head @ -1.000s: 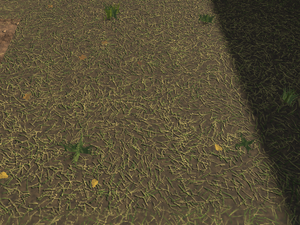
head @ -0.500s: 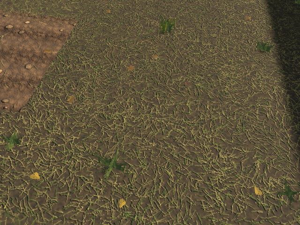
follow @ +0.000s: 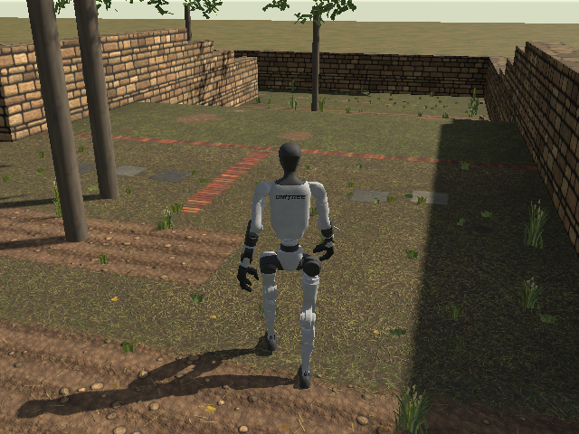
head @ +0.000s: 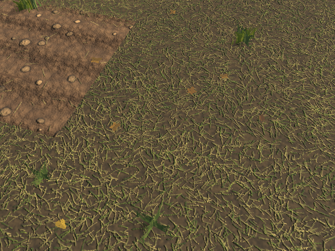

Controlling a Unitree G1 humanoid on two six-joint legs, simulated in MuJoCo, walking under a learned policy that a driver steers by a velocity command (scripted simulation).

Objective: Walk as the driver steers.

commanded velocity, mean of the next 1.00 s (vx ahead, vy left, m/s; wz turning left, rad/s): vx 0.50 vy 0.00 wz -0.35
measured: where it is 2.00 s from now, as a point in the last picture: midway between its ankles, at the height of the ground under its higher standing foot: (220, 174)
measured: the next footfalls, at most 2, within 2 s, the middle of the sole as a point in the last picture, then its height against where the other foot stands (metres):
left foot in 0.08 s outside the picture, level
right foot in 0.64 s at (211, 239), level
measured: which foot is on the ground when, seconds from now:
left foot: up 0.00-0.06, down 0.08-0.66, up 0.68-1.00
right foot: down 0.00-0.10, up 0.12-0.62, down 0.64-1.00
